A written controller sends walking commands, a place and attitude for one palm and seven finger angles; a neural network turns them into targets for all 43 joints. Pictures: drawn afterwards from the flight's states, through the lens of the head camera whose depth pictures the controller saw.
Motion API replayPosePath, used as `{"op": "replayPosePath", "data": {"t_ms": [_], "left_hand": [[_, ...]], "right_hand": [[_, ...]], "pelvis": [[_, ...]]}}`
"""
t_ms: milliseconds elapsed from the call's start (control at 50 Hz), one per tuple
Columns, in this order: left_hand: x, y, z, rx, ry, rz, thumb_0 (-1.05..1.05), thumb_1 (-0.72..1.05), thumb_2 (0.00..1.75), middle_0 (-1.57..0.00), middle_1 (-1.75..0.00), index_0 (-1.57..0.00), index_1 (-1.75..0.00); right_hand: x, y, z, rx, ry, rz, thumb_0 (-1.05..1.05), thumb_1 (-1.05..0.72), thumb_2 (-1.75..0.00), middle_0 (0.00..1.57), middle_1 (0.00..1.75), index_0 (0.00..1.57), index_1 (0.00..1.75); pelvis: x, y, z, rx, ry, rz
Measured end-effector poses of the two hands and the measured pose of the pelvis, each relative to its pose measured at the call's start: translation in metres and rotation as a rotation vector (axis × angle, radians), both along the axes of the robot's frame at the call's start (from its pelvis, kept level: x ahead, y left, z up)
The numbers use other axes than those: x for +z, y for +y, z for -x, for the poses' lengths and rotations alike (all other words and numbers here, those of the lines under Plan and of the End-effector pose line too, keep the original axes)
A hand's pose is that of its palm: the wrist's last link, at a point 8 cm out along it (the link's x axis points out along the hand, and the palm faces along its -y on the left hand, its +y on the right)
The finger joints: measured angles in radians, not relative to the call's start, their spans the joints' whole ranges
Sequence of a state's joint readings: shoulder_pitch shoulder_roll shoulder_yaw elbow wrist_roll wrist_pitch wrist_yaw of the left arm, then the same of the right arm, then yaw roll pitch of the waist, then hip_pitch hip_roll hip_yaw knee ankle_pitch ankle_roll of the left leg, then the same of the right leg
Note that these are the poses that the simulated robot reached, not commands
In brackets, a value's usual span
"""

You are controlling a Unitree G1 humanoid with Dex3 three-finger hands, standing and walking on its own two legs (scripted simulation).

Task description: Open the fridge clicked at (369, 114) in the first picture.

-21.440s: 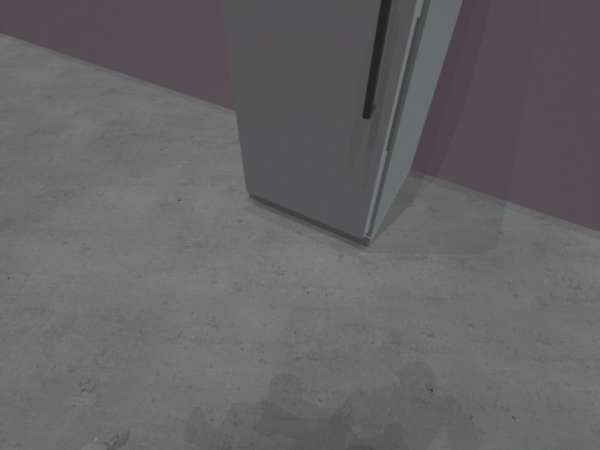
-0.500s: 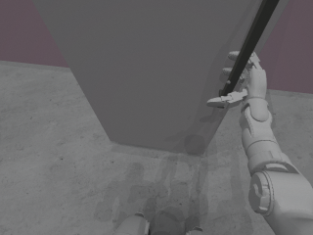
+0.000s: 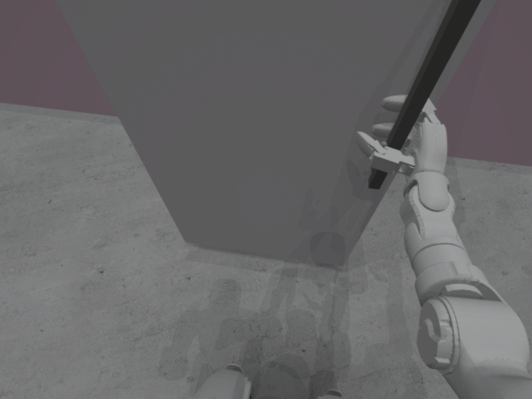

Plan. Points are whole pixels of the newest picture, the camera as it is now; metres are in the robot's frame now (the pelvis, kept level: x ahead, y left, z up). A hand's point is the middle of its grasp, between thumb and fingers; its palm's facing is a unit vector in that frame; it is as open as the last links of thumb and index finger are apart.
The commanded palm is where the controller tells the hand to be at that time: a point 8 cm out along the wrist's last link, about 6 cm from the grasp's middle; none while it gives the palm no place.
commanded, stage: grip the handle and tug to test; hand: right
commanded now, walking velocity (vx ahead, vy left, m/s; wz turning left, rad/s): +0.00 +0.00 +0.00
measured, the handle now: (408, 103) +0.54 -0.11 +0.13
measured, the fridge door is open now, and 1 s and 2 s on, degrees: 0 3 29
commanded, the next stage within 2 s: pull the door a little, standing still in 0.92 s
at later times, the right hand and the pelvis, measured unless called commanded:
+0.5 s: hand (384, 145) +0.49 -0.08 +0.09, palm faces +0.00 +1.00 -0.01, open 5.3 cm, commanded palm +0.45 -0.13 +0.10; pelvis +0.01 +0.01 +0.00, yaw +0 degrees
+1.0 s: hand (383, 159) +0.46 -0.08 +0.09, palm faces -0.03 +1.00 +0.00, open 5.4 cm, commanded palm +0.43 -0.14 +0.10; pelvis +0.03 +0.01 +0.01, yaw +1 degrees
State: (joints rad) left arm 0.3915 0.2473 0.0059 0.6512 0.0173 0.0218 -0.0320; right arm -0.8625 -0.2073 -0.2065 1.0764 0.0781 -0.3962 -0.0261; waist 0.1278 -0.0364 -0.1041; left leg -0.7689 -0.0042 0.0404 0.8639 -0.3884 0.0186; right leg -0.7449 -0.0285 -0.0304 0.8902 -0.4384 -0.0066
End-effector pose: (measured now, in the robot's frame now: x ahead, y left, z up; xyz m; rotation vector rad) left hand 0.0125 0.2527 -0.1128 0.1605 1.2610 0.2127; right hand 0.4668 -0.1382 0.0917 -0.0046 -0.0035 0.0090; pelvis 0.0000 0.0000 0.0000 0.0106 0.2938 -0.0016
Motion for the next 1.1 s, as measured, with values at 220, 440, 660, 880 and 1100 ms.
{"op": "replayPosePath", "data": {"t_ms": [220,440,660,880,1100], "left_hand": [[0.001,0.006,-0.006,-0.007,-0.012,-0.007,0.01,0.91,0.90,-0.20,-0.30,-0.20,-0.30],[0.002,0.008,-0.009,0.003,-0.019,0.001,0.01,0.91,0.90,-0.20,-0.30,-0.20,-0.30],[0.004,0.007,-0.016,0.012,-0.029,0.013,0.01,0.91,0.90,-0.20,-0.30,-0.20,-0.30],[0.011,0.006,-0.040,0.010,-0.082,0.018,0.01,0.91,0.90,-0.20,-0.30,-0.20,-0.30],[0.011,0.002,-0.073,-0.054,-0.139,0.014,0.01,0.91,0.90,-0.20,-0.30,-0.20,-0.30]], "right_hand": [[0.001,-0.001,0.000,0.000,-0.001,0.003,0.01,-0.74,-0.83,0.43,1.37,0.41,1.38],[0.001,-0.001,0.001,-0.005,0.000,0.001,0.01,-0.77,-0.82,0.41,1.39,0.39,1.40],[0.001,0.000,0.002,-0.003,0.001,-0.001,0.01,-0.78,-0.80,0.39,1.40,0.38,1.40],[0.000,-0.001,0.014,0.016,-0.006,-0.010,0.01,-0.77,-0.78,0.38,1.40,0.38,1.40],[0.000,0.001,0.036,0.023,-0.014,-0.010,0.01,-0.74,-0.79,0.42,1.40,0.41,1.40]], "pelvis": [[0.001,0.004,0.000,-0.002,-0.001,0.002],[0.002,0.006,-0.004,0.004,-0.003,0.004],[0.005,0.007,-0.011,0.010,-0.006,0.005],[0.010,0.006,-0.023,0.022,-0.016,0.008],[0.010,0.005,-0.020,-0.005,-0.044,0.005]]}}
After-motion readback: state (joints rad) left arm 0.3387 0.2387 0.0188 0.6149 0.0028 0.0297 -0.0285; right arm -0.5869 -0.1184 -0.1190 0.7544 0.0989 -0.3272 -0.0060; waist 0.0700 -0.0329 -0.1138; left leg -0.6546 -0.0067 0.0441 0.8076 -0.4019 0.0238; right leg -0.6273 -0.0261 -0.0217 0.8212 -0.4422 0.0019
